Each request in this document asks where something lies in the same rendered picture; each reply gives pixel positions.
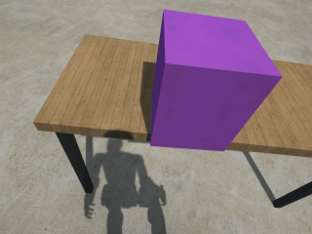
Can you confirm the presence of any carton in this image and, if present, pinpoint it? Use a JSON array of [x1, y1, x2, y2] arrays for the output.
[[150, 9, 283, 151]]

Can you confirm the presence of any table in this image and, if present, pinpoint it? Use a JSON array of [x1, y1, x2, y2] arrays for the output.
[[33, 34, 312, 208]]

